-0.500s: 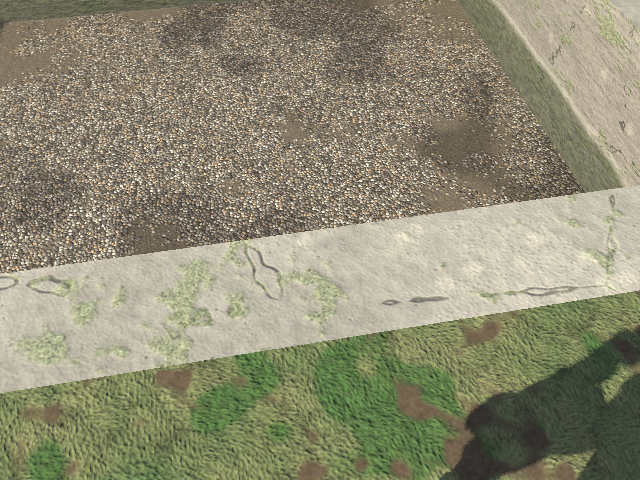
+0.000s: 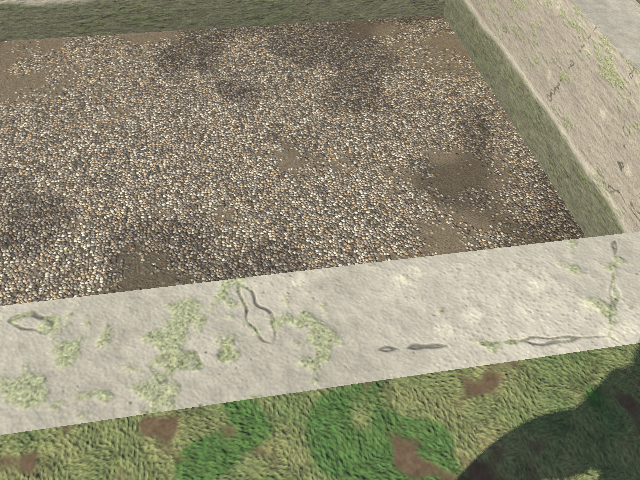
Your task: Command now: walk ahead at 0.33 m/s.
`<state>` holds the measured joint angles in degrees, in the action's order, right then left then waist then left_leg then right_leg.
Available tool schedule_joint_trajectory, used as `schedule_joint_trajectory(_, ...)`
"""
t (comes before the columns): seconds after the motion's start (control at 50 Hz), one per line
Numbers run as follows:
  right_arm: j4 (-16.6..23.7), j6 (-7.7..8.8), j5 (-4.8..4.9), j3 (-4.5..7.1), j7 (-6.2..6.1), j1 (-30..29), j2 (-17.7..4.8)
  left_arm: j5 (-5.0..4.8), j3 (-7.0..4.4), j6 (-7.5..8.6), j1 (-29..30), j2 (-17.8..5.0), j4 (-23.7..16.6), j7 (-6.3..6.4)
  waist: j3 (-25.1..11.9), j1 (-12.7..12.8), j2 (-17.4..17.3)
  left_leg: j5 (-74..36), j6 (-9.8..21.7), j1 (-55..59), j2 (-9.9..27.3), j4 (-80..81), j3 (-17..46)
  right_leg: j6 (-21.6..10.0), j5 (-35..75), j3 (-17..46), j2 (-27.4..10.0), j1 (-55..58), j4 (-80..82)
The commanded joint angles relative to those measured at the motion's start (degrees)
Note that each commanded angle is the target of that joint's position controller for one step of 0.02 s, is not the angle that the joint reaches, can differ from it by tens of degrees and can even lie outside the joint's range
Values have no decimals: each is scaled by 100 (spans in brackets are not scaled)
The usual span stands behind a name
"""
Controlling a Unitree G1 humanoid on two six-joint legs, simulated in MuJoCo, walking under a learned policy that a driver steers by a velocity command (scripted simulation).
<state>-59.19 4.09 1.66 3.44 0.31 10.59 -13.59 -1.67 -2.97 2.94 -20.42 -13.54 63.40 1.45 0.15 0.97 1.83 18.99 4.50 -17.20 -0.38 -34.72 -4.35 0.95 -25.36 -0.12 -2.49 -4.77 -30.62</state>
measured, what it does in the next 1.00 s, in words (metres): walks ahead: right foot, then left foot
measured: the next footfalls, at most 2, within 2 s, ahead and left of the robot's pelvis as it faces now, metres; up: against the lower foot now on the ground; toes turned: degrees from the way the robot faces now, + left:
right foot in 0.44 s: +0.33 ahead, -0.11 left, +0.00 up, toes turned -2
left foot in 0.76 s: +0.27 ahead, +0.12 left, +0.00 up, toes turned +2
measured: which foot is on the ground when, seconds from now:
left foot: down 0.00-0.46, up 0.48-0.74, down 0.76-1.00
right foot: down 0.00-0.02, up 0.04-0.42, down 0.44-1.00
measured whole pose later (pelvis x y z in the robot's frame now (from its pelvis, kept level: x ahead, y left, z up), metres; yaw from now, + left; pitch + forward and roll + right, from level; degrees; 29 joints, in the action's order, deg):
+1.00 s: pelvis +0.25 +0.00 +0.01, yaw +1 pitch +0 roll +0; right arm -63.3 1.6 -0.3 2.2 -2.1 15.1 -11.1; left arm 0.1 -2.3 0.7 -9.3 -12.3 60.3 1.4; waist 1.5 0.0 0.6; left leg 17.0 -0.5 -11.0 1.2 -28.4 -0.9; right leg -1.6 -10.1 -2.8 0.4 -16.4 -26.8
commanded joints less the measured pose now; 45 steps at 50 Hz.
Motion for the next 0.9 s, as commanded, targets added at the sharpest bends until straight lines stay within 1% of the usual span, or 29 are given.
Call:
schedule_joint_trajectory(0.02, -244, 129, -22, 362, -7, 1464, -1069, 4, -75, 138, 876, -614, -613, -26, 151, -899, -823, -83, 524, 2121, 880, 1397, 1705, -390, 1865, -63, -51, -2276, -1259)
schedule_joint_trajectory(0.04, -358, 155, -42, 388, 54, 2095, -1374, 61, 3, 240, 831, -282, -789, -5, -311, -981, -2089, 18, 1290, 3025, 2090, 2351, 4130, -143, -310, -107, 570, -3416, -3074)
schedule_joint_trajectory(0.06, -291, 223, -107, 202, 57, 1713, -908, -38, -68, 312, 898, -496, -804, -39, -77, -703, -1355, 51, 1317, 2844, 2289, 2300, 4261, -272, -604, 512, 259, -3942, -4005)
schedule_joint_trajectory(0.08, -143, 270, -115, 115, 65, 1265, -641, -123, -83, 362, 893, -535, -784, -95, 220, -509, -961, -291, 1106, 2553, 2084, 2210, 3507, -439, -118, 575, -12, -4115, -4248)
schedule_joint_trajectory(0.1, -46, 290, -126, 74, 90, 1005, -573, -121, -98, 387, 892, -513, -751, -108, 270, -376, -654, -522, 912, 2337, 1855, 2271, 2893, -546, 423, 492, -234, -4094, -4089)
schedule_joint_trajectory(0.12, 17, 291, -133, 30, 108, 857, -511, -73, -150, 382, 960, -567, -745, -107, 368, -302, -497, -1014, 768, 2134, 1676, 2346, 2392, -573, 821, 422, -395, -4010, -3750)
schedule_joint_trajectory(0.14, 14, 261, -153, -21, 104, 862, -387, -29, -194, 348, 971, -596, -738, -121, 337, -251, -538, -1499, 637, 1985, 1456, 2413, 1926, -559, 1061, 328, -472, -3764, -3478)
schedule_joint_trajectory(0.16, -18, 230, -170, -35, 85, 984, -393, -15, -195, 307, 949, -493, -735, -143, 295, -225, -645, -1846, 603, 1907, 1363, 2453, 1667, -508, 1189, 238, -486, -3612, -3251)
schedule_joint_trajectory(0.2, -46, 176, -197, -42, 3, 1092, -529, 40, -185, 226, 1141, -347, -813, -143, 383, -177, -550, -3254, 622, 1722, 1280, 2424, 1245, -299, 1336, 26, -387, -3533, -2761)
schedule_joint_trajectory(0.26, 14, 77, -234, -36, -123, 943, -717, 85, -74, 173, 1800, -89, -1088, -130, 444, -205, -565, -4266, 506, 1139, 1018, 2344, 607, -108, 1942, -218, -150, -2944, -1289)
schedule_joint_trajectory(0.34, -116, 15, -177, -11, -156, 1156, -749, 66, -48, 100, 2154, -233, -1207, -179, 261, -283, -802, -4400, 453, 1116, 1073, 2104, 481, -199, 2645, -253, 100, -2166, -417)
schedule_joint_trajectory(0.38, -124, -10, -132, 5, -166, 981, -721, 94, -97, 116, 2005, -434, -1187, -202, 159, -96, -825, -4528, 378, 1383, 1215, 1778, 571, -391, 2557, -100, 113, -1956, -190)
schedule_joint_trajectory(0.42, -87, -48, -105, 25, -182, 756, -724, 176, -234, 161, 1300, -719, -935, -199, -204, 315, -700, -4808, 181, 1543, 1032, 935, 537, -621, 2937, -190, 314, -1064, 339)
schedule_joint_trajectory(0.44, -102, -50, -165, 13, -165, 966, -676, 229, -322, 178, 928, -994, -826, -172, -536, 393, -335, -4158, -59, 1274, 699, 158, 381, -756, 4600, 70, 7, -227, 429)
schedule_joint_trajectory(0.46, -120, -25, -318, -83, -140, 1528, -352, 333, -338, 150, 531, -1240, -776, -147, -1307, 153, 437, -1645, -351, 17, 204, -1238, 219, -1328, 6671, 1217, -1082, 1469, -103)
schedule_joint_trajectory(0.48, -265, -51, -206, -205, -130, 1977, 68, 325, -207, 101, 362, -918, -694, -171, -2131, 78, 1273, 2029, -596, -500, -261, -2707, 536, -2189, 6849, 2508, -2074, 1947, 307)
schedule_joint_trajectory(0.5, -261, -105, -93, -101, -121, 1695, -295, 186, -130, 90, 618, -715, -740, -221, -1898, 88, 715, 2230, -639, -585, -90, -3221, 1039, -2076, 5226, 2542, -1813, 1275, 673)
schedule_joint_trajectory(0.52, -120, -169, -12, -53, -151, 1225, -433, 123, -103, 83, 1193, -674, -848, -209, -1122, -12, 493, 1967, -657, -973, 95, -3327, 863, -1835, 3897, 2121, -1634, 519, 984)
schedule_joint_trajectory(0.54, -75, -249, -46, -19, -218, 921, -469, 165, -40, 77, 1581, -537, -934, -191, -695, -94, 182, 1631, -677, -972, 269, -3138, 777, -1613, 2967, 1836, -1418, -202, 1260)
schedule_joint_trajectory(0.56, -60, -340, -100, 19, -282, 826, -466, 218, -3, 67, 1857, -455, -975, -172, -438, -221, 150, 1362, -698, -706, 416, -2781, 789, -1431, 2340, 1571, -1244, -868, 1486)
schedule_joint_trajectory(0.6, -74, -438, -146, 14, -356, 900, -319, 327, -16, 10, 2034, -512, -963, -137, -293, -376, 428, 1056, -697, -103, 432, -1948, 653, -1260, 1636, 1161, -915, -1608, 1732)
schedule_joint_trajectory(0.64, -97, -462, -168, -5, -403, 880, -241, 350, -18, -14, 1934, -531, -929, -74, -400, -367, 504, 864, -671, 227, 396, -1209, 556, -1295, 1357, 1019, -833, -1704, 1792)
schedule_joint_trajectory(0.7, -178, -505, -211, -6, -352, 895, -253, 211, -30, -82, 1939, -616, -913, -4, -451, -466, 442, -321, -555, 898, 291, -104, 361, -1142, 62, 958, -771, -1956, 1888)
schedule_joint_trajectory(0.74, -190, -524, -330, -15, -294, 836, -273, 145, 10, -125, 1756, -471, -809, 8, -180, -476, 280, -657, -381, 1181, 303, 478, 349, -746, -863, 827, -567, -2269, 1899)
schedule_joint_trajectory(0.76, -131, -529, -367, -27, -281, 764, -363, 161, 19, -143, 1599, -440, -747, 0, 87, -385, 65, -496, -243, 1007, 546, 946, 617, -521, -964, 731, -439, -2298, 1754)
schedule_joint_trajectory(0.78, -141, -515, -303, 39, -292, 647, -701, 163, -31, -179, 1432, -509, -761, 20, 375, -127, -427, 532, -107, 187, 557, 1097, 679, -362, -620, 351, -116, -1927, 1624)
schedule_joint_trajectory(0.82, -155, -378, -261, -6, -282, 425, -466, 206, -18, -179, 1414, -447, -756, 56, 416, -52, -803, 1035, -192, -610, 531, 1543, 751, -323, 362, 174, 8, -928, 1087)
schedule_joint_trajectory(0.86, -163, -259, -249, -4, -261, 280, -419, 205, -20, -171, 1168, -413, -640, 65, 266, 48, -883, 531, -338, -525, 512, 1607, 747, -409, 977, 79, 33, -607, 847)
schedule_joint_trajectory(0.9, -203, -196, -218, -27, -249, 416, -338, 194, -21, -167, 1119, -409, -571, 42, 153, -9, -580, 8, -360, -205, 473, 1483, 692, -479, 1299, 73, 11, -649, 786)
Keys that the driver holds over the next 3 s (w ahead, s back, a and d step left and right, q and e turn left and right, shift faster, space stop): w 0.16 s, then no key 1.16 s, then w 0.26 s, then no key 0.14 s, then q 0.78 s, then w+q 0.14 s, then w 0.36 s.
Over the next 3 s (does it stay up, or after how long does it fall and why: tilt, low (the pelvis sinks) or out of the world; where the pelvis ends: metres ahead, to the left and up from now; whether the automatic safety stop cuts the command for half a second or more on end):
stays up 0.50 0.00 0.00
